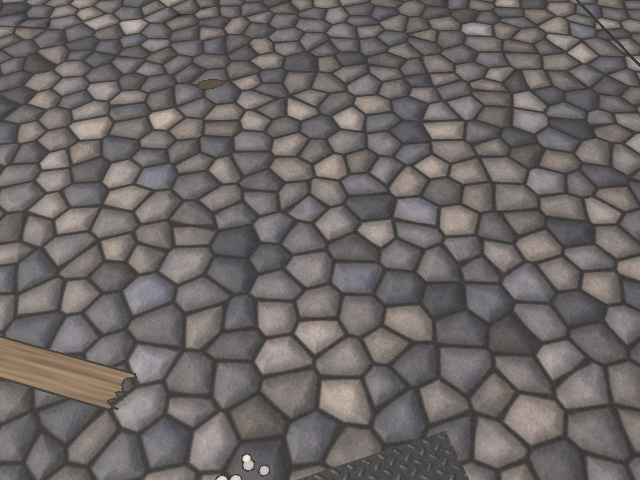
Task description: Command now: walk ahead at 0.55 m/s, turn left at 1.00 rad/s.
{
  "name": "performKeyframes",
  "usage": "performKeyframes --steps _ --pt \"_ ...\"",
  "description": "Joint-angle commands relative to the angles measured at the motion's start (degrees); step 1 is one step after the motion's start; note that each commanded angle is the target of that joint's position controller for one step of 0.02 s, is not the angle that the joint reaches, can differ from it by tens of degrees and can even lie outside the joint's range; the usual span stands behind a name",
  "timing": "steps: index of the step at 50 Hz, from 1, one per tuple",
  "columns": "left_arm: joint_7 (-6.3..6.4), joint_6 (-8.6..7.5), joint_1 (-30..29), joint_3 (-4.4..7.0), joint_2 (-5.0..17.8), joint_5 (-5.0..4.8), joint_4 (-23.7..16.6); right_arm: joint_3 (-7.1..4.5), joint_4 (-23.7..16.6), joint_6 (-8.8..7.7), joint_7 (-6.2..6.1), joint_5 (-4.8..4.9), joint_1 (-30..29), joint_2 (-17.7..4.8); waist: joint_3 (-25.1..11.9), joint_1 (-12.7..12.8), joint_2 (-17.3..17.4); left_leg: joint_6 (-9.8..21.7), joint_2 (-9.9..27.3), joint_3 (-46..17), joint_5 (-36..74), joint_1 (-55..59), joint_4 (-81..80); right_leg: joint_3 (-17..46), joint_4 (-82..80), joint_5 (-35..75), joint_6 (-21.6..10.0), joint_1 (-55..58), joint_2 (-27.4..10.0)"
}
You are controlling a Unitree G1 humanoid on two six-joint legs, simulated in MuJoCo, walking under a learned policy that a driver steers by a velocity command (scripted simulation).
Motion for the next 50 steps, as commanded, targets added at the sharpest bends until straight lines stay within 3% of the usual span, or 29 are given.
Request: performKeyframes --steps 1,2,3,5,7,11,16,18,19,20,21,22,23,24,26,28,33,35,36,38,39,41,42,43,44,45,46,47,50 --pt "1.41 -1.07 -1.46 1.69 7.59 -0.74 -5.08 -2.22 -5.04 -1.91 0.27 -1.04 -2.15 -8.76 3.46 0.33 -9.35 -2.15 8.42 3.08 6.0 -24.39 15.91 24.53 -19.92 -26.7 -5.42 14.64 -19.98" --pt "1.71 -1.08 -0.08 1.31 7.51 -0.77 -4.61 -1.85 -5.3 -1.96 0.62 -1.02 -2.42 -7.44 4.54 0.81 -8.96 -2.59 9.25 4.34 8.4 -24.91 18.9 19.74 -20.26 -23.71 -4.6 13.3 -18.73" --pt "0.85 0.0 3.72 0.71 8.46 2.74 -2.59 -1.1 -5.73 -0.21 4.25 -7.44 -6.99 -6.88 6.5 1.84 -1.5 -2.42 7.08 5.2 12.62 -21.85 20.04 15.12 -22.34 -23.1 -4.57 6.16 -18.56" --pt "-0.05 -0.1 3.8 1.15 9.76 2.3 -2.25 -0.61 -5.01 0.78 6.41 -5.03 -4.34 -4.78 6.11 0.42 -6.83 -2.68 6.88 5.16 16.51 -21.46 20.9 8.36 -22.66 -19.69 -3.06 6.22 -17.31" --pt "-0.34 -0.7 5.34 0.89 9.28 1.89 -1.65 -0.76 -4.07 1.0 6.64 -4.12 -3.92 -5.35 5.85 0.63 -8.8 -3.21 7.35 5.46 19.02 -22.31 20.32 4.14 -23.04 -17.58 -2.78 8.39 -18.04" --pt "-0.25 -1.8 12.75 0.52 8.69 2.38 1.6 -0.17 -3.58 0.15 6.74 -4.4 -8.76 -4.29 8.96 3.49 -8.81 -1.91 6.7 4.14 18.14 -24.84 9.03 -0.07 -25.0 -14.22 -4.44 15.38 -19.51" --pt "0.44 -1.23 17.36 -0.1 8.57 2.13 5.78 1.63 -4.82 -1.37 7.87 -4.67 -17.11 -2.45 13.01 5.58 -9.59 2.37 7.67 13.4 10.4 -14.71 -12.02 -8.4 -28.35 1.28 -5.34 18.09 -21.28" --pt "0.55 -0.52 18.22 -0.28 10.37 1.22 8.41 1.76 -3.5 -1.86 6.82 -5.1 -12.94 -2.33 10.06 2.06 -10.79 5.37 3.68 18.66 2.97 -1.56 -18.12 -10.44 -20.49 34.79 -6.01 18.59 -21.04" --pt "0.37 -0.41 18.02 -0.29 11.83 0.87 9.49 0.88 -0.91 -2.39 5.78 -4.95 -3.47 -3.57 4.55 -3.38 -10.87 6.59 0.02 19.98 2.59 11.27 -18.96 -11.05 -8.32 56.82 -6.47 16.86 -21.22" --pt "0.14 -0.57 14.92 -0.55 12.31 0.26 9.06 -0.36 3.9 -3.29 4.77 -4.95 12.03 -5.46 -3.21 -12.27 -8.93 7.32 0.46 16.57 8.94 31.72 -23.4 -12.55 8.88 57.65 -5.52 7.81 -18.33" --pt "-1.14 -1.19 14.87 -2.26 6.5 -0.99 5.26 -2.52 5.69 -3.71 3.3 -6.25 20.2 -13.21 -14.5 -14.57 3.1 8.37 16.47 -4.32 -12.86 54.55 -27.85 -11.53 31.79 27.08 -4.13 -13.26 -11.55" --pt "-1.54 -1.98 10.06 -2.53 3.21 -1.02 1.37 -3.16 5.21 -4.35 2.4 -5.24 22.63 -17.83 -21.94 -13.67 13.92 6.99 29.74 -30.43 -26.04 56.06 -38.57 -0.59 47.92 -12.27 -4.19 -23.49 -3.06" --pt "-0.92 -1.78 4.53 -1.33 6.72 -1.25 1.32 -2.47 6.0 -4.75 1.65 -5.93 19.4 -15.37 -13.52 -13.28 2.96 4.87 29.55 -26.72 -16.48 47.94 -40.6 5.25 52.28 -5.96 -5.26 -28.29 -4.28" --pt "-1.03 -1.72 4.43 -1.54 5.46 -1.07 1.55 -1.26 7.93 -5.02 1.37 -5.74 16.92 -11.16 -4.15 -9.63 -0.49 4.4 27.49 -16.36 -5.43 39.58 -38.74 3.87 49.98 -1.12 -5.38 -28.81 -7.65" --pt "-2.3 -0.12 8.85 -1.71 3.05 0.4 4.56 0.53 8.3 -5.54 1.41 -4.35 9.41 -5.31 2.86 -3.17 3.51 1.4 20.93 -2.2 5.14 27.96 -41.85 1.95 43.63 3.44 -3.81 -23.98 -11.07" --pt "-3.29 1.95 11.03 -1.78 1.38 0.67 6.59 1.72 9.12 -6.42 1.37 -3.62 8.65 -1.57 4.51 -1.27 5.8 0.39 18.97 5.33 12.19 24.33 -43.95 0.51 44.39 4.95 -2.87 -22.35 -11.47" --pt "-4.24 2.94 -1.57 -2.89 -0.86 0.19 1.8 2.13 12.63 -8.66 1.73 -3.28 9.61 0.54 11.7 -0.04 5.67 -1.31 14.9 21.36 37.61 21.99 -49.09 -5.88 36.06 15.34 -3.23 -27.82 -9.18" --pt "-4.64 2.83 -3.87 -3.31 -0.22 -0.16 1.12 2.31 13.5 -8.65 0.83 -3.42 9.17 0.2 10.89 0.61 2.69 -2.02 13.3 25.76 46.85 24.9 -49.85 -9.78 28.71 17.78 -4.85 -25.63 -7.15" --pt "-4.98 2.56 -5.42 -3.96 -0.88 0.29 -0.62 2.12 13.53 -8.77 0.52 -3.15 9.08 -1.59 12.44 1.71 2.82 -2.4 14.8 27.1 56.52 24.12 -48.78 -11.29 22.03 18.17 -6.07 -22.39 -7.19" --pt "-4.88 2.69 -4.85 -3.97 0.77 0.45 -0.7 1.41 14.32 -8.57 -0.72 -3.11 10.19 -4.92 9.11 3.29 2.91 -2.55 16.41 27.73 80.02 29.14 -43.17 -15.76 16.47 18.41 -8.27 -14.19 -2.43" --pt "-4.6 3.04 0.16 -3.42 2.73 0.22 0.77 0.72 13.75 -7.97 -1.52 -3.46 8.98 -7.22 4.84 6.25 4.52 -2.69 17.47 26.94 88.43 31.53 -37.6 -16.34 16.23 16.29 -9.01 -7.92 -0.3" --pt "-3.6 3.56 22.24 -0.82 8.44 0.38 6.92 -0.58 11.42 -6.09 -2.19 -4.12 2.4 -11.01 -5.48 17.59 5.19 -1.72 19.25 24.16 94.49 27.43 -10.48 -12.41 15.9 10.13 -12.04 14.16 2.26" --pt "-2.48 3.41 30.63 0.99 11.27 -0.12 9.7 -0.76 10.93 -5.33 -1.33 -3.51 -0.58 -10.41 -7.64 21.25 -0.29 -1.11 14.45 24.12 70.29 18.91 13.69 -6.88 8.71 9.78 -15.25 25.81 0.91" --pt "-1.38 3.91 23.77 1.88 12.88 -1.29 10.04 1.8 9.61 -6.03 0.55 -4.49 -3.33 -0.87 1.59 14.58 -16.45 -1.27 1.16 21.54 2.51 -1.13 37.45 1.5 8.42 11.76 -16.46 26.29 -1.88" --pt "-1.35 4.03 16.67 2.1 17.17 0.59 6.71 3.18 3.72 -7.27 0.77 -3.81 5.84 1.81 -7.08 3.24 -18.32 -2.97 0.18 9.76 -4.05 -17.69 48.2 29.97 1.23 10.33 -27.07 36.0 -11.28" --pt "-0.83 4.09 14.3 2.35 15.54 0.82 4.22 3.65 2.32 -8.86 0.91 -4.44 4.41 -0.98 -9.8 4.63 -10.89 -1.89 2.37 3.35 -0.83 -22.41 44.39 45.8 -14.07 -12.19 -28.54 36.19 -17.18" --pt "-0.26 3.79 13.05 1.36 10.63 1.22 4.46 3.27 3.02 -9.56 1.05 -4.58 1.85 -4.08 -0.82 2.75 -0.78 -1.44 5.64 2.86 3.54 -22.37 37.15 45.98 -19.73 -19.55 -24.68 26.18 -17.01" --pt "-0.27 3.16 11.02 0.69 8.57 1.0 5.23 3.2 3.1 -9.14 0.94 -5.23 -0.33 -4.13 3.84 -0.04 4.29 -1.84 8.04 3.15 5.42 -18.6 31.22 40.5 -19.78 -16.77 -21.63 16.7 -14.65" --pt "0.0 0.07 9.0 -0.09 8.15 0.34 4.91 4.45 2.99 -5.22 0.84 -6.69 -0.78 -2.17 8.49 -4.16 5.31 -5.21 12.02 4.46 5.15 -8.85 18.63 27.22 -19.93 -3.29 -19.86 -2.64 -7.68"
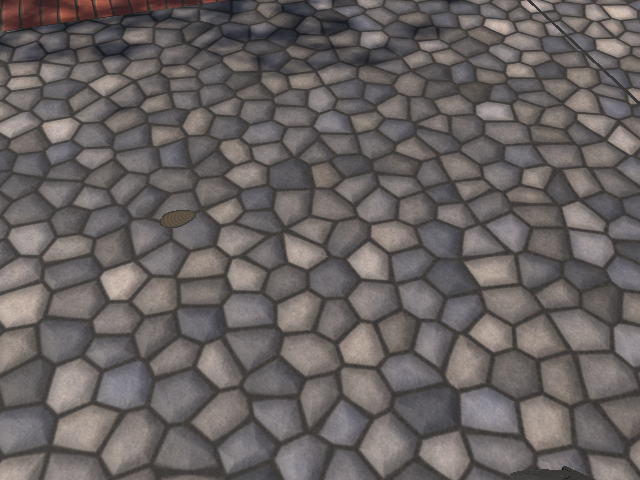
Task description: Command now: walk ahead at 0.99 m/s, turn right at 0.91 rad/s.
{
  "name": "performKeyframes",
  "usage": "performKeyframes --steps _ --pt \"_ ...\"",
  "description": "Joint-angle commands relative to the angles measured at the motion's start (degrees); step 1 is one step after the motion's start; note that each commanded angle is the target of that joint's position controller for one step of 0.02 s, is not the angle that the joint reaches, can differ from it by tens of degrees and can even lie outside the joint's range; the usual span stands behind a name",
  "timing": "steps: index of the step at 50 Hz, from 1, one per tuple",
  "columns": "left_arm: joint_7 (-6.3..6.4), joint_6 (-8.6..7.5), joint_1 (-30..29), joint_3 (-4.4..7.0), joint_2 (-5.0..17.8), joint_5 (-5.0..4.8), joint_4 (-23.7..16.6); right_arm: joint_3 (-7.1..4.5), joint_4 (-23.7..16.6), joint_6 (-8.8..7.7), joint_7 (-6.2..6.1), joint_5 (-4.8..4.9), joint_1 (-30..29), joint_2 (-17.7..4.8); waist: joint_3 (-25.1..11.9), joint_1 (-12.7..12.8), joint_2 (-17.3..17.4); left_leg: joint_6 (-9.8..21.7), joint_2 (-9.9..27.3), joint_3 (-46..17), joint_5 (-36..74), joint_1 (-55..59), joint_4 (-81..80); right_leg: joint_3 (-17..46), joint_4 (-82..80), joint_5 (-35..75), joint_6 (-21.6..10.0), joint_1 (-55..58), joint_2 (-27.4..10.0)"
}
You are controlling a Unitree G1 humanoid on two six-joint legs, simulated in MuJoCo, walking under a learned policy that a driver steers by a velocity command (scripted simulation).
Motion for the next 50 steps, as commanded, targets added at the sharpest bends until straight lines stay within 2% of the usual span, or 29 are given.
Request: performKeyframes --steps 1,5,7,9,11,12,13,14,15,16,17,18,19,22,26,29,32,34,35,36,37,38,39,40,41,43,44,47,50 --pt "0.46 -3.73 -3.16 1.47 7.81 -0.41 -5.56 -1.57 -4.19 1.92 0.07 -0.77 1.86 -8.8 3.98 -5.54 6.9 -2.68 3.58 3.19 1.52 -6.25 -12.52 28.78 -25.6 1.17 -8.26 -6.64 -15.67" --pt "-0.07 -4.22 -0.21 2.26 8.36 -1.12 -5.14 -0.21 -8.87 1.75 1.11 1.67 -9.95 -6.02 3.39 0.39 1.82 -2.82 1.16 7.25 21.01 0.01 -37.45 22.4 -24.59 18.48 -3.42 -5.19 -10.88" --pt "-0.48 -4.1 2.18 2.74 9.13 -1.33 -4.5 -0.29 -9.73 1.55 1.0 2.37 -11.86 -6.37 0.71 2.95 -0.91 -1.8 -1.33 8.13 25.42 1.53 -43.49 23.43 -22.54 28.02 -1.67 1.77 -12.02" --pt "-0.15 -3.96 1.75 3.11 9.68 -1.1 -4.66 -0.81 -10.29 1.14 0.68 2.54 -11.81 -7.86 -0.77 2.75 -2.58 -0.83 -2.65 6.85 24.55 4.64 -49.24 24.49 -19.0 33.62 0.07 7.0 -13.19" --pt "0.16 -4.08 -0.38 3.61 11.86 -0.65 -5.37 -2.69 -7.97 0.75 -0.26 2.67 -3.54 -12.19 -6.94 -1.48 -3.09 0.13 -5.67 5.8 17.81 16.09 -51.3 25.46 -8.57 46.47 2.83 10.79 -13.24" --pt "-0.06 -4.24 -3.37 3.97 13.99 -0.31 -6.0 -4.09 -5.72 0.42 -1.0 3.06 6.18 -14.98 -12.04 -7.77 -3.22 0.72 -5.17 5.56 13.19 26.24 -51.12 24.99 2.65 47.97 3.88 9.3 -12.59" --pt "-0.21 -4.92 -6.95 3.45 12.02 -0.01 -7.08 -5.74 -2.5 0.11 -2.12 2.49 19.62 -18.13 -17.68 -14.65 -2.09 1.76 -0.51 2.65 6.06 40.75 -48.46 22.87 17.6 41.29 4.67 1.44 -10.64" --pt "-0.02 -5.43 -6.56 0.88 1.96 -0.41 -9.29 -6.97 -0.86 -0.16 -2.98 0.09 28.37 -21.62 -23.54 -14.91 11.42 3.55 15.16 -15.38 -17.1 53.96 -52.05 17.06 37.07 -0.76 4.72 -12.61 -5.78" --pt "-0.27 -4.96 0.11 -0.79 0.05 -2.69 -12.79 -7.78 -1.87 0.28 -2.17 -0.51 20.26 -24.41 -27.11 -6.31 27.02 8.59 24.68 -47.92 -27.79 54.25 -66.37 11.83 46.87 -11.72 5.72 -24.64 -4.91" --pt "0.28 -3.56 -3.92 -0.49 4.89 -0.77 -10.36 -7.01 -3.74 0.71 -1.7 0.15 12.08 -17.09 -17.32 -6.51 13.57 9.11 20.91 -41.45 -34.92 45.35 -67.2 10.35 48.13 -3.9 5.31 -28.23 -10.62" --pt "-0.37 -2.89 -7.53 -0.09 6.29 0.35 -10.57 -6.02 -3.44 0.98 -1.43 0.76 9.84 -12.94 -11.14 -6.39 6.3 8.46 18.24 -29.61 -24.91 37.95 -66.02 8.43 45.3 0.33 5.9 -27.55 -12.88" --pt "-1.17 -2.26 -9.93 0.01 6.12 0.86 -10.75 -5.66 -1.88 1.01 -1.21 0.57 10.56 -11.39 -7.86 -6.14 1.74 7.6 16.0 -21.34 -13.71 32.91 -66.16 7.81 43.35 1.32 6.42 -26.29 -14.67" --pt "-2.16 -1.61 -11.96 -0.24 4.76 1.49 -12.06 -5.3 0.44 0.67 -1.36 0.7 12.89 -10.67 -5.36 -5.64 2.34 7.05 14.23 -14.82 -7.03 29.77 -66.67 7.86 42.38 1.32 6.68 -26.34 -16.22" --pt "-3.64 0.26 -15.79 -1.75 0.97 1.4 -15.63 -4.7 5.21 -1.06 -0.17 2.36 16.68 -8.16 -1.53 -3.85 4.72 5.34 13.08 -3.07 6.68 26.32 -69.06 7.13 41.56 3.15 7.08 -29.72 -19.43" --pt "-4.4 0.77 -22.31 -2.71 1.38 0.83 -19.9 -4.87 6.21 -2.53 0.29 2.06 14.39 -9.85 2.28 -1.56 4.53 4.05 10.57 11.83 21.53 21.36 -73.29 3.91 33.13 13.2 7.51 -29.04 -19.54" --pt "-5.5 0.61 -29.59 -3.34 1.38 1.02 -21.37 -5.18 8.36 -2.57 -0.02 2.04 18.33 -11.42 6.45 -3.63 1.34 2.15 7.75 20.03 31.94 23.39 -75.58 -3.92 18.63 16.67 5.6 -25.24 -17.2" --pt "-5.43 0.14 -29.15 -3.4 1.45 0.93 -20.3 -5.89 9.12 -1.59 -1.17 2.01 22.34 -15.25 2.85 -2.3 4.37 0.36 8.34 23.72 71.42 30.86 -66.6 -10.6 11.14 13.54 2.31 -15.28 -10.67" --pt "-4.34 -0.16 -17.29 -1.97 4.64 0.89 -16.72 -6.84 8.36 0.27 -2.2 1.9 20.59 -18.7 -4.35 5.01 7.19 0.54 11.19 22.81 85.19 31.93 -49.39 -9.42 9.79 7.99 0.18 -1.83 -7.24" --pt "-3.46 -0.43 -5.06 -0.43 7.28 0.75 -12.95 -7.14 6.89 1.11 -2.16 1.84 17.45 -19.63 -9.37 10.4 7.69 1.64 12.27 21.22 84.14 26.6 -34.81 -6.56 8.0 6.05 -1.8 11.63 -6.33" --pt "-2.0 -0.61 3.37 1.19 9.11 0.99 -8.95 -6.81 6.48 1.36 -1.52 1.57 16.77 -17.94 -11.87 12.66 3.55 2.23 8.68 21.03 55.23 13.79 -15.66 0.98 1.16 6.17 -3.93 27.74 -8.53" --pt "-0.58 -0.09 -0.85 2.47 13.65 0.45 -8.74 -5.0 3.81 0.89 -0.56 1.02 17.72 -9.84 -10.32 5.01 -11.19 1.76 -1.21 20.04 -8.06 -4.3 6.21 18.08 2.19 12.62 -4.47 35.16 -20.51" --pt "-0.16 0.25 -1.37 2.75 16.19 1.91 -11.92 -4.4 -1.19 0.07 -0.7 3.53 21.02 -10.67 -24.53 2.71 -9.54 1.59 -2.38 7.19 -8.73 -17.39 16.49 42.83 -8.43 8.31 -14.34 48.35 -32.52" --pt "0.78 0.36 -0.22 2.73 13.03 1.69 -11.58 -4.56 -1.22 -0.72 -0.78 3.64 13.63 -13.38 -19.08 5.26 0.58 1.93 -0.39 5.29 -1.56 -21.02 13.94 42.71 -16.73 -0.7 -11.2 41.26 -31.58" --pt "1.34 -0.45 -3.23 2.04 10.36 1.65 -10.15 -4.29 -0.32 -0.71 -0.71 4.13 13.68 -12.71 -8.44 1.79 3.17 2.4 2.25 5.82 1.3 -20.18 8.96 35.75 -19.31 -0.62 -8.82 29.46 -30.82" --pt "1.28 -1.72 -5.49 1.16 7.67 1.74 -9.29 -3.96 0.99 -0.06 -0.46 3.31 13.51 -11.54 -4.35 -1.12 6.74 2.53 3.95 4.98 1.61 -15.58 4.65 30.31 -20.45 2.05 -6.72 19.4 -28.77" --pt "1.27 -4.37 -6.33 -0.4 3.9 1.3 -8.04 -3.59 3.86 2.72 0.67 2.47 17.05 -9.3 -0.33 -5.0 6.75 2.03 5.41 2.15 1.81 -5.75 -1.66 20.27 -23.68 8.22 -3.84 4.69 -25.91" --pt "1.01 -5.3 -6.2 -0.64 3.41 0.94 -7.01 -3.6 4.02 3.6 1.36 2.59 16.72 -8.41 1.36 -5.99 4.9 1.89 5.63 1.39 1.99 -5.5 -5.64 16.08 -25.26 8.23 -2.31 1.93 -24.58" --pt "-0.37 -7.13 -4.44 -0.71 2.92 0.59 -5.14 -3.37 1.85 3.92 2.28 3.61 7.71 -7.05 5.46 -3.82 0.49 3.46 4.26 4.34 13.29 -9.59 -18.75 3.06 -28.74 23.63 3.47 2.36 -19.29" --pt "-0.53 -8.22 -3.56 -1.36 2.35 -0.24 -4.42 -2.69 0.82 2.84 3.28 4.08 1.96 -5.55 4.61 -2.32 0.25 5.85 1.37 11.59 27.08 -4.79 -33.45 -5.82 -30.57 38.03 7.42 5.24 -16.77"
Over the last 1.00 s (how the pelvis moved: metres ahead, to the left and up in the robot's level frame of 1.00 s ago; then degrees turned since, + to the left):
0.69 0.21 -0.02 -9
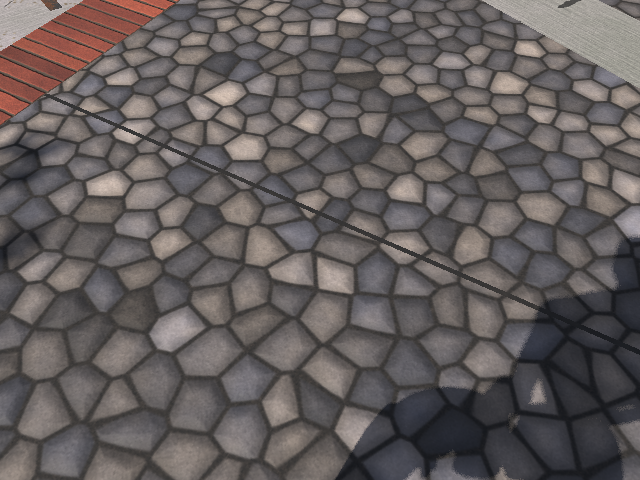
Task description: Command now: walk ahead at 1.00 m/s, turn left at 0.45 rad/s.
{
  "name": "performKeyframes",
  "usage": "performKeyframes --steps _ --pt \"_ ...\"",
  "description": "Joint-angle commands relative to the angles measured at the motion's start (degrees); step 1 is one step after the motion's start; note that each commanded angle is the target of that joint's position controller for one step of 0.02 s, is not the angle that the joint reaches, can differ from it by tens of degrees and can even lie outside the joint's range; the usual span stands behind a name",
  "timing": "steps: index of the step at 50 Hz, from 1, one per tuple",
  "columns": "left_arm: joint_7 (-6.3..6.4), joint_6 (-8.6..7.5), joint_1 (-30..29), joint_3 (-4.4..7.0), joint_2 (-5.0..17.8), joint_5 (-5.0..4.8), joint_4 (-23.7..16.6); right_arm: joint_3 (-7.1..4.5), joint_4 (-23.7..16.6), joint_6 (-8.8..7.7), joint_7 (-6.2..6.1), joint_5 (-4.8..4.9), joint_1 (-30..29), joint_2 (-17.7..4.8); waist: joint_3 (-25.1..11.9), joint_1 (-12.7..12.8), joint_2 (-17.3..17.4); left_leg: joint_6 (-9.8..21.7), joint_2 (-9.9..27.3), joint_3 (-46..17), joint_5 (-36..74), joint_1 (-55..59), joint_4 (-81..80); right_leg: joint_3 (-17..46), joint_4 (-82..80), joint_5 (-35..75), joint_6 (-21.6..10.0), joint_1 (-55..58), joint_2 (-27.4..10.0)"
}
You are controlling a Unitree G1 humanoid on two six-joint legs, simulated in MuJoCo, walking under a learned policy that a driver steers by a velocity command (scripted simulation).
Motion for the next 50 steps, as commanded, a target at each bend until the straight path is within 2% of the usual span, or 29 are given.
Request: performKeyframes --steps 1,5,7,8,9,10,11,12,13,15,17,19,22,25,26,27,28,29,30,31,32,33,37,40,43,46,48,49,50 --pt "0.13 -2.6 -2.64 0.41 4.77 -0.87 -3.14 0.03 -3.22 -0.99 1.17 0.46 -5.93 -1.65 4.99 0.11 -1.18 2.51 -3.34 7.88 13.33 12.1 -12.17 -1.97 -11.12 45.34 3.75 -12.58 -13.08" --pt "3.01 -1.44 -2.44 1.21 9.64 0.04 -2.75 -0.99 -0.89 -0.88 1.42 -0.18 -0.88 -5.62 -1.94 -4.07 -7.54 5.36 -11.28 12.56 9.19 19.99 -18.03 -5.02 1.11 82.58 7.9 2.91 -17.11" --pt "4.17 0.94 -7.22 2.17 12.33 1.38 -4.41 -3.25 4.26 -0.21 0.68 -0.36 17.13 -10.63 -9.69 -13.86 -9.2 7.92 -14.54 11.27 -0.21 36.94 -16.43 -4.46 25.42 90.45 8.23 0.29 -18.97" --pt "4.14 1.82 -12.38 2.68 13.5 1.48 -5.63 -4.94 7.31 0.03 -0.13 -0.44 29.54 -13.14 -11.95 -21.29 -6.85 11.78 -11.76 5.4 -3.88 48.62 -20.82 -4.46 48.72 78.31 7.73 -9.05 -17.14" --pt "2.53 1.04 -14.43 0.56 5.11 2.41 -6.41 -5.62 8.82 0.55 -1.1 0.32 28.75 -14.35 -7.64 -16.97 5.73 13.8 -7.17 -1.26 -5.64 56.25 -16.81 -2.46 72.42 9.95 6.77 -28.72 -7.3" --pt "1.78 -0.22 -9.27 -0.91 0.97 0.01 -12.51 -6.7 6.26 1.18 -1.37 -1.21 20.64 -19.22 -13.19 -7.52 18.07 26.16 4.54 -34.11 -11.69 68.89 -25.97 6.85 89.01 -11.34 10.11 -53.37 -2.15" --pt "1.61 -1.79 -11.37 -1.81 3.92 0.87 -14.26 -6.67 3.49 1.14 -1.58 -0.93 18.36 -16.38 -14.41 -9.13 5.41 26.19 8.03 -45.88 -22.32 67.03 -38.73 14.14 84.74 -5.75 8.35 -57.25 -5.44" --pt "1.11 -2.49 -13.84 -1.78 5.75 1.22 -14.24 -5.91 3.79 0.98 -1.96 -0.7 16.42 -12.48 -7.7 -6.73 -4.38 22.59 7.11 -42.48 -26.45 57.33 -42.69 14.96 76.55 -0.12 7.24 -54.96 -8.99" --pt "0.99 -2.33 -13.99 -1.89 5.69 1.64 -14.09 -5.41 4.41 0.66 -2.04 -0.7 14.43 -10.49 -2.0 -3.26 -8.03 19.87 4.92 -37.42 -22.13 46.69 -43.74 13.55 70.11 1.13 7.41 -51.03 -11.12" --pt "0.68 0.49 -13.81 -2.56 4.56 3.52 -14.61 -4.62 4.2 -0.98 -2.51 -0.33 12.39 -9.63 1.97 0.52 -8.33 17.9 -0.49 -29.1 -16.07 33.38 -44.61 12.77 63.27 -0.42 9.37 -45.04 -13.7" --pt "0.28 2.3 -17.02 -3.24 3.93 3.51 -16.69 -4.79 3.46 -2.48 -2.05 0.06 11.4 -10.92 4.27 1.0 -5.74 17.27 -4.37 -23.1 -11.46 23.33 -47.09 9.89 51.88 0.5 10.92 -40.2 -15.38" --pt "-0.41 2.26 -23.96 -4.02 2.94 2.31 -19.64 -5.25 2.92 -3.01 -2.06 0.2 11.17 -11.46 5.38 -1.15 -2.93 15.63 -7.23 -19.37 -5.16 18.49 -48.36 7.59 38.48 9.98 11.84 -35.02 -15.36" --pt "-0.6 1.97 -28.78 -4.45 1.76 0.55 -21.14 -6.23 3.04 -2.96 -1.4 1.0 13.4 -12.69 2.32 -5.63 0.51 11.66 -8.3 -18.31 7.54 23.9 -46.25 5.92 23.94 23.74 11.17 -28.36 -12.07" --pt "0.18 1.36 -27.89 -3.45 4.36 0.45 -21.09 -6.99 2.81 -2.68 -1.72 0.74 14.06 -13.84 -1.05 -6.04 2.09 8.88 -6.52 -20.41 17.59 34.15 -39.35 7.37 15.89 22.66 9.9 -24.3 -9.77" --pt "0.72 1.11 -23.99 -2.5 6.45 0.49 -19.89 -7.24 2.53 -2.73 -1.91 0.46 13.49 -14.82 -4.21 -4.17 1.97 7.56 -6.44 -20.69 25.29 36.78 -33.38 7.67 14.98 18.66 9.23 -19.37 -8.26" --pt "1.4 0.79 -15.81 -1.21 8.95 0.3 -17.76 -7.57 2.17 -2.82 -1.79 0.05 11.93 -16.59 -9.66 0.49 1.29 6.2 -7.19 -19.85 29.82 37.28 -23.07 7.57 15.07 13.55 8.47 -10.54 -7.44" --pt "2.33 0.48 -3.5 0.25 11.51 0.55 -14.91 -7.47 1.2 -3.34 -1.59 -0.23 8.19 -16.42 -15.31 7.72 0.77 4.97 -9.15 -18.59 25.61 30.5 -8.79 9.6 17.21 9.32 7.41 3.32 -10.95" --pt "3.56 0.34 9.64 1.95 15.61 2.07 -12.83 -5.35 -0.91 -4.1 -1.8 -0.57 6.42 -8.63 -23.19 11.61 -8.15 5.35 -12.17 -14.0 -3.48 21.0 10.84 23.47 16.25 -12.25 6.17 16.52 -24.95" --pt "3.09 0.9 2.74 2.91 20.06 3.25 -13.68 -3.36 -5.29 -3.94 -1.5 2.48 13.12 -3.35 -28.88 2.76 -28.47 3.68 -16.14 -7.77 -26.75 5.48 24.45 58.83 1.53 -25.22 0.54 22.21 -38.24" --pt "2.7 1.46 -3.98 2.81 14.34 2.76 -14.95 -3.31 -3.11 -2.59 -2.2 0.64 10.34 -7.88 -19.94 2.55 -17.56 4.35 -9.94 -5.97 -20.45 -1.67 28.31 57.16 0.05 -33.65 -0.86 15.11 -35.77" --pt "2.46 1.69 -7.01 1.52 8.71 2.17 -15.12 -3.69 -3.02 -1.91 -1.78 -0.58 5.51 -9.49 -12.45 3.2 -9.43 3.96 -7.36 -4.17 -15.69 -2.38 25.76 44.93 1.38 -25.95 -0.06 7.92 -32.65" --pt "2.18 1.76 -6.75 0.99 6.33 2.24 -13.57 -3.73 -3.19 -1.35 -1.05 -1.1 2.77 -9.27 -7.32 2.93 -4.03 3.36 -5.55 -3.47 -14.01 -0.98 23.43 35.7 1.34 -13.07 0.75 1.35 -30.09" --pt "1.26 -0.12 -1.79 0.31 3.19 0.3 -6.75 -2.2 -7.84 1.54 1.47 -1.86 -3.02 -4.34 -1.14 -0.41 -7.01 2.42 -1.36 -2.72 -12.67 -2.53 20.26 16.15 -1.57 9.8 4.02 -6.23 -26.09" --pt "0.79 -1.24 -4.63 0.6 4.27 0.24 -5.81 -1.32 -11.37 1.97 2.25 -1.71 -7.85 -4.38 1.08 -2.8 -6.98 2.19 -1.36 -0.28 -3.96 -0.95 13.44 4.22 -5.12 21.3 5.22 -10.57 -23.67" --pt "0.96 -1.53 -3.53 0.96 5.97 0.37 -4.11 -0.69 -12.94 1.94 3.31 -1.53 -13.82 -4.93 5.15 -2.17 -3.81 3.53 -3.02 6.04 2.62 3.91 -1.44 -4.74 -8.3 28.67 6.5 -11.19 -20.57" --pt "1.67 -0.88 1.07 1.65 9.5 0.46 -2.91 -0.51 -12.29 1.45 3.54 -1.4 -15.36 -5.04 3.77 -2.16 -4.45 6.8 -9.09 13.44 1.39 13.11 -10.43 -9.32 -2.03 63.54 8.28 -4.69 -20.34" --pt "2.73 0.8 0.86 2.61 13.14 0.58 -3.43 -1.54 -9.72 1.11 2.69 -1.36 -6.8 -7.49 -2.3 -7.81 -7.61 8.8 -12.58 13.49 -3.74 23.4 -11.91 -8.9 12.26 80.8 8.63 -1.47 -22.84" --pt "3.0 1.8 -1.56 3.06 14.53 0.8 -4.39 -2.74 -6.72 0.94 2.0 -1.3 3.48 -9.61 -6.95 -12.94 -8.59 10.39 -13.82 11.73 -6.38 34.35 -12.04 -7.71 24.91 83.52 7.84 -4.3 -24.3" --pt "2.7 2.54 -4.34 3.11 14.39 1.1 -5.93 -4.54 -2.38 0.54 0.77 -1.16 16.12 -12.24 -11.89 -17.85 -6.81 12.63 -13.95 7.15 -7.64 50.59 -16.56 -6.61 43.0 73.54 7.11 -13.52 -24.01"
Over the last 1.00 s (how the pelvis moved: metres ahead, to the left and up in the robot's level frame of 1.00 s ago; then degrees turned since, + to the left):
0.83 -0.23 0.02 -41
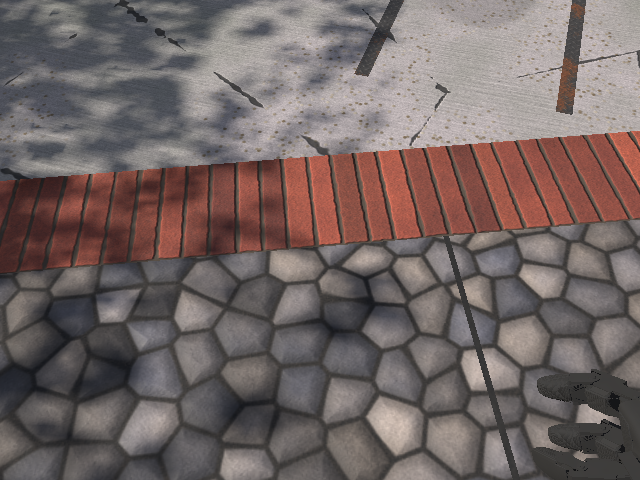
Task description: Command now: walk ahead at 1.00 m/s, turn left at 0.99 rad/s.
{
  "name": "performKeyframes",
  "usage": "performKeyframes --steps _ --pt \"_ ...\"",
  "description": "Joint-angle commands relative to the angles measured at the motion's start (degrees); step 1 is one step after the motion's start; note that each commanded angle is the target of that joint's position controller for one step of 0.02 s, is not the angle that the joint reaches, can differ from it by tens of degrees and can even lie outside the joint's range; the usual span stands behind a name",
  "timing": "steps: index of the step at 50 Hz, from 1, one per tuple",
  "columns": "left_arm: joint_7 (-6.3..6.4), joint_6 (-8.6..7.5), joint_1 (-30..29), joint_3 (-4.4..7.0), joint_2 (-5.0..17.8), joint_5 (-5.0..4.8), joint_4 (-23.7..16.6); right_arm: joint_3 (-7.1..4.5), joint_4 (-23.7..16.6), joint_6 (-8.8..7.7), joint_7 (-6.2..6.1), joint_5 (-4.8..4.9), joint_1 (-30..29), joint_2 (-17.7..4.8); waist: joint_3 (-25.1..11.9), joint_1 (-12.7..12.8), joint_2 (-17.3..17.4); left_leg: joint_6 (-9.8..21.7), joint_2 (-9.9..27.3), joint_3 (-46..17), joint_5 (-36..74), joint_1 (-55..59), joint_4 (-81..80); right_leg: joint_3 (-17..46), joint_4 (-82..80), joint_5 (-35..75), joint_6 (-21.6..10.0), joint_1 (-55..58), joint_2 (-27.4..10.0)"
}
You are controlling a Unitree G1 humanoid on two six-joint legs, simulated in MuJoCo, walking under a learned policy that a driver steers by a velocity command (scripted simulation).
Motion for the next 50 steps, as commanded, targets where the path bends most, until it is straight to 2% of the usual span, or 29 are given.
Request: performKeyframes --steps 1,2,3,5,7,10,13,16,18,19,20,21,22,24,28,31,33,34,36,38,39,40,41,42,43,44,46,48,50 --pt "-0.31 0.46 -12.43 3.26 11.97 0.42 -8.47 -6.86 7.72 0.62 -3.44 2.33 29.91 -12.57 -10.78 -17.74 2.99 5.08 0.17 -12.75 -7.0 51.2 -5.98 4.48 53.27 21.19 -3.63 -38.5 -1.01" --pt "-0.78 -0.65 -7.76 1.76 7.94 -0.12 -15.91 -7.85 4.33 1.89 -3.54 -0.35 23.36 -20.29 -16.98 -8.51 11.79 16.74 15.44 -45.34 -4.67 64.41 -12.44 11.82 72.53 -5.44 -0.65 -61.03 4.63" --pt "-0.78 -2.21 -14.06 1.46 10.28 -0.11 -17.9 -7.97 2.82 2.26 -4.4 -0.21 27.14 -18.23 -20.92 -12.91 -0.18 18.17 17.69 -54.79 -13.47 63.7 -21.52 22.25 71.38 -1.06 -1.23 -65.5 2.56" --pt "-0.69 -2.93 -17.12 0.66 9.19 0.2 -18.14 -6.7 6.37 0.62 -5.31 0.52 24.71 -12.62 -3.83 -6.51 -8.03 13.08 14.55 -47.95 -9.36 42.56 -26.94 23.12 56.03 1.73 -1.73 -62.17 -2.8" --pt "-0.6 -0.5 -14.26 0.31 8.61 2.26 -16.68 -5.48 6.1 -1.33 -5.86 0.54 20.59 -10.15 0.02 -1.19 -8.71 11.08 9.45 -38.84 -1.52 27.61 -26.94 23.15 48.74 -1.27 -0.36 -53.35 -4.76" --pt "-1.22 1.48 -20.41 -0.43 6.37 2.02 -19.62 -5.03 6.23 -3.15 -5.13 1.05 19.53 -9.39 2.93 -0.64 -6.52 9.66 4.64 -32.94 -1.35 13.09 -29.97 20.79 33.31 1.8 1.24 -46.5 -6.1" --pt "-2.24 1.19 -27.74 -1.64 3.77 -0.07 -22.07 -5.75 6.32 -3.69 -4.39 1.12 19.33 -10.02 2.83 -3.32 -2.9 5.33 0.68 -29.75 0.91 6.9 -30.76 19.38 16.43 22.29 0.55 -34.63 -3.5" --pt "-2.09 0.9 -28.48 -0.88 6.36 -0.95 -21.69 -6.48 7.24 -3.54 -3.96 1.58 22.49 -11.2 0.07 -5.56 -0.86 2.41 2.73 -32.49 9.18 15.97 -26.09 19.87 8.22 25.93 -0.86 -30.0 -0.87" --pt "-1.23 0.51 -22.49 0.53 9.58 -0.83 -19.86 -6.91 7.55 -3.19 -4.24 1.19 23.25 -12.81 -4.41 -2.78 -1.41 -0.03 2.91 -33.56 20.68 22.5 -15.32 19.74 5.45 17.66 -1.73 -23.23 2.3" --pt "-0.51 0.19 -12.83 1.67 11.58 -0.56 -17.58 -7.1 7.6 -3.22 -4.03 1.09 21.6 -14.19 -9.5 3.42 -3.91 -1.82 0.7 -30.82 25.29 21.24 -2.27 18.49 4.44 13.27 -2.3 -12.55 3.09" --pt "0.76 -0.13 -0.56 3.19 15.29 0.48 -15.38 -6.09 6.6 -3.92 -3.87 1.02 19.24 -10.99 -15.68 9.39 -6.49 -3.35 -2.33 -27.32 19.1 13.02 15.65 23.87 5.36 2.5 -3.67 1.29 -3.5" --pt "1.41 -0.26 4.32 4.12 20.03 2.62 -14.61 -3.62 3.38 -4.42 -4.22 2.02 19.48 -1.39 -20.09 7.82 -21.87 -4.34 -8.05 -21.3 -23.29 -2.44 34.08 49.49 -4.69 -20.78 -6.09 11.18 -20.51" --pt "0.83 0.05 -3.97 4.59 19.93 1.87 -15.51 -2.72 1.49 -4.05 -4.48 2.42 23.1 -2.82 -20.68 1.17 -28.46 -3.99 -4.87 -17.88 -20.2 -10.78 41.41 72.31 -14.42 -27.17 -9.8 7.38 -25.21" --pt "0.04 0.58 -12.05 2.7 9.74 0.97 -15.87 -2.95 3.6 -2.55 -3.62 -0.4 17.23 -6.01 -7.05 0.41 -9.92 -4.56 2.33 -14.96 -10.42 -11.06 39.17 52.97 -12.39 -20.11 -10.58 -7.56 -18.74" --pt "-1.24 -1.5 -8.72 1.33 5.38 0.29 -9.21 -1.58 1.3 -0.72 -1.18 -0.82 12.55 -1.62 1.01 -2.74 -8.5 -6.44 4.19 -16.57 -10.29 -9.34 32.7 33.64 -14.24 10.44 -9.98 -18.75 -13.05" --pt "-2.26 -2.91 -10.78 1.4 6.8 -0.7 -7.89 -0.94 -1.56 -0.99 -1.56 -1.08 7.95 -1.67 2.36 -4.77 -8.03 -8.29 2.4 -13.61 -5.45 -6.65 18.3 20.87 -15.03 46.03 -10.09 -21.06 -11.43" --pt "-2.56 -3.08 -13.66 1.39 7.39 -1.18 -7.62 0.08 -1.47 -1.66 -0.49 -0.75 6.41 -0.36 0.99 -5.42 -8.74 -8.24 1.18 -7.97 4.57 6.96 0.81 12.41 -16.6 47.5 -7.78 -26.43 -6.52" --pt "-0.6 -3.31 -15.65 3.4 13.05 -4.1 -9.29 -0.62 -0.74 -2.83 -1.22 4.16 6.3 -0.39 -1.23 -5.04 -10.0 -9.18 1.6 -8.94 6.84 9.88 -0.71 13.93 -15.47 48.8 -9.33 -23.55 -7.82" --pt "0.86 -3.28 -14.09 3.96 15.14 -4.63 -8.19 -1.28 -1.05 -3.4 -1.22 2.83 6.12 -2.86 -3.58 -6.42 -8.65 -7.97 0.55 -9.36 8.78 14.3 -5.42 13.77 -12.29 57.8 -9.18 -19.3 -10.22" --pt "1.36 -2.22 -13.91 4.09 15.09 -4.47 -7.82 -3.14 2.18 -3.03 -1.89 1.52 15.48 -5.44 -8.39 -11.03 -7.82 -5.39 -1.3 -8.61 13.51 25.44 -11.18 12.23 -0.19 63.02 -7.34 -16.9 -9.01" --pt "1.39 -1.9 -12.84 3.63 13.7 -4.26 -7.95 -4.07 3.8 -2.51 -2.66 1.14 20.25 -6.96 -10.41 -13.09 -6.92 -4.19 -0.81 -9.51 19.3 34.42 -13.87 11.58 9.91 59.03 -5.75 -21.05 -6.74" --pt "-5.2 -2.74 -7.19 0.46 5.58 7.59 -7.17 -4.98 7.86 -3.06 -2.38 -0.4 30.92 -14.38 -24.73 -9.88 8.7 6.48 10.13 -20.97 56.93 64.07 -2.82 8.31 30.56 13.05 -0.47 -37.59 -2.36" --pt "-7.58 -2.69 7.26 0.73 3.86 5.33 -5.19 -5.02 4.24 -2.06 -1.49 -1.64 36.1 -14.68 -43.22 -8.89 10.43 20.42 23.68 -44.91 78.53 76.79 -5.08 18.6 47.2 -15.16 2.19 -43.14 3.73" --pt "-7.39 -2.69 -1.35 0.82 6.35 0.77 -7.32 -5.71 6.14 -2.97 -0.9 -1.34 33.33 -13.47 -29.39 -11.02 4.49 20.52 26.64 -50.25 63.06 67.54 -9.02 25.06 56.23 -12.16 2.61 -56.58 3.6" --pt "-5.92 -3.13 -13.55 0.92 8.96 -0.77 -10.07 -6.02 6.17 -4.23 -1.51 -0.07 26.79 -11.84 -14.4 -11.04 -0.76 14.18 22.83 -40.05 51.66 51.19 -12.58 23.81 54.84 -10.37 1.49 -61.26 0.96" --pt "-4.09 -3.32 -15.05 1.21 10.84 1.26 -11.34 -4.4 6.32 -4.67 -1.88 1.69 21.39 -7.64 -13.24 -7.02 -2.62 10.15 19.62 -34.2 43.61 40.89 -14.98 23.4 48.75 -8.24 0.9 -57.65 -2.09" --pt "-2.08 -2.39 -11.73 -0.69 7.06 3.37 -10.53 -2.02 5.11 -5.43 -1.95 1.75 13.31 -3.23 -9.01 1.1 -0.36 6.6 15.72 -27.92 39.81 17.57 -20.82 24.49 38.12 -5.97 1.48 -43.0 -7.21" --pt "-2.98 -0.89 -5.2 -1.18 4.88 1.73 -7.16 -2.11 1.88 -6.36 -1.29 0.7 3.9 -4.1 -9.34 5.54 -2.25 2.94 10.4 -19.81 30.52 2.14 -24.08 20.0 30.79 2.61 3.52 -28.28 -6.25" --pt "-5.81 0.62 -5.6 -2.16 2.08 0.02 -5.85 -2.79 1.73 -7.38 -0.86 0.54 2.27 -6.21 -7.91 4.2 -2.94 -0.53 8.29 -14.87 21.46 -2.94 -24.01 17.58 23.22 13.1 4.82 -22.07 -4.84"
Over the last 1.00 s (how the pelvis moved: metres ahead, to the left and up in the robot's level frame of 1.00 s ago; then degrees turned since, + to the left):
0.89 0.27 -0.03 52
